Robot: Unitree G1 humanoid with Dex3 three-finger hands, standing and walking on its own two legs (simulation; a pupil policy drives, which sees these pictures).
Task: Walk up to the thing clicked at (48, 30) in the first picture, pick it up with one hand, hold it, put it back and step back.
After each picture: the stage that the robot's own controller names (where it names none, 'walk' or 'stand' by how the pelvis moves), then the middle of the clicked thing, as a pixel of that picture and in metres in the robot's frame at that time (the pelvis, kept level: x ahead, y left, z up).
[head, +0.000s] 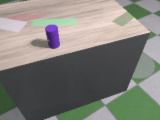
stand; (52, 37) +0.71 +0.17 -0.04
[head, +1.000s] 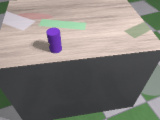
rise first; (54, 40) +0.64 +0.19 -0.02
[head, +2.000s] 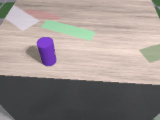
stand; (47, 52) +0.52 +0.18 +0.00
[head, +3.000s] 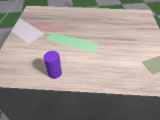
stand; (53, 65) +0.50 +0.15 -0.04
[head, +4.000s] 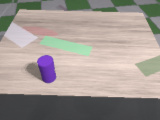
stand; (47, 69) +0.48 +0.17 -0.04
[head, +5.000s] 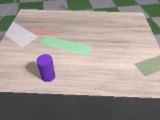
stand; (46, 68) +0.49 +0.18 -0.04
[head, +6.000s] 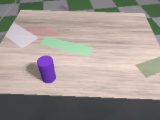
stand; (47, 69) +0.48 +0.17 -0.04
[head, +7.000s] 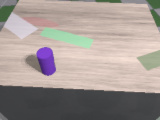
rise first; (46, 62) +0.49 +0.18 -0.04
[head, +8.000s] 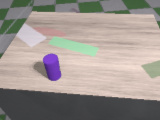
go down; (52, 67) +0.49 +0.18 -0.04
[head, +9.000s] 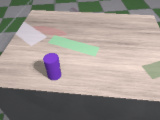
go down; (52, 67) +0.50 +0.17 -0.03
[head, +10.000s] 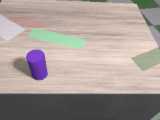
go down; (37, 65) +0.47 +0.17 -0.01
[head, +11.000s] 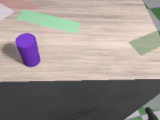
close in; (29, 51) +0.49 +0.17 +0.01
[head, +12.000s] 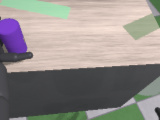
close; (13, 38) +0.50 +0.19 +0.04
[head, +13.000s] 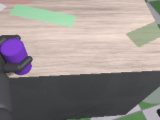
lift; (17, 58) +0.44 +0.19 +0.04
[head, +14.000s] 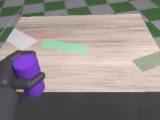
lift; (30, 76) +0.33 +0.17 +0.14
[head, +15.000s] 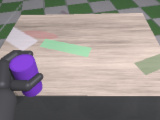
hold; (27, 76) +0.33 +0.18 +0.14
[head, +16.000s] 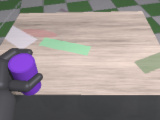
hold; (26, 75) +0.32 +0.18 +0.14
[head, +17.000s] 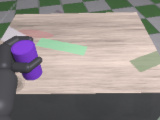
crouch; (28, 61) +0.38 +0.18 +0.14
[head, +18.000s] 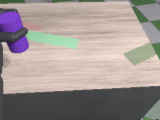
lower; (14, 33) +0.48 +0.20 +0.16
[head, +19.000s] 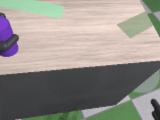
lower; (3, 38) +0.51 +0.20 +0.05
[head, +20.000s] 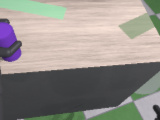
lower; (6, 43) +0.49 +0.20 +0.05
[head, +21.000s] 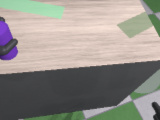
lower; (2, 41) +0.50 +0.20 +0.05
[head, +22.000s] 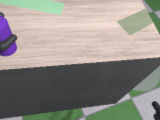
lower; (1, 37) +0.51 +0.20 +0.05
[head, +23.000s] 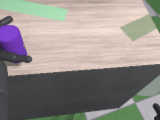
open; (13, 45) +0.48 +0.18 +0.04
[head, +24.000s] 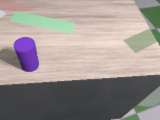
sink last; (27, 55) +0.47 +0.16 +0.02
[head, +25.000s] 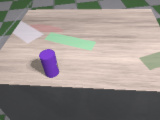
stand; (49, 63) +0.50 +0.19 +0.01
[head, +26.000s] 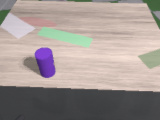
stand; (45, 63) +0.47 +0.17 +0.01
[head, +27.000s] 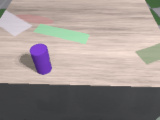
stand; (41, 59) +0.48 +0.18 +0.02
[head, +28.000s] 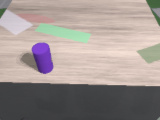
stand; (43, 58) +0.48 +0.18 +0.02
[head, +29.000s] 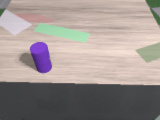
stand; (41, 58) +0.48 +0.18 +0.03
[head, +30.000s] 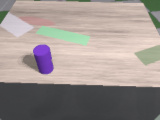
stand; (44, 60) +0.49 +0.18 +0.01
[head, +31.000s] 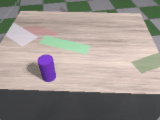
walk; (47, 68) +0.49 +0.18 -0.04
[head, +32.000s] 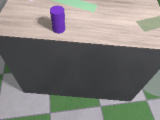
walk; (58, 20) +0.69 +0.14 -0.02
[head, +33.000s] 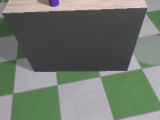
walk; out of the picture +0.99 +0.24 -0.02
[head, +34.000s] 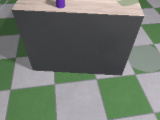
stand; out of the picture +1.08 +0.17 -0.03
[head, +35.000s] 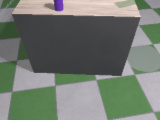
stand; (58, 1) +1.10 +0.17 -0.04
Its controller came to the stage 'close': yes
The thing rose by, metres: 0.21
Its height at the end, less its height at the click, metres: +0.00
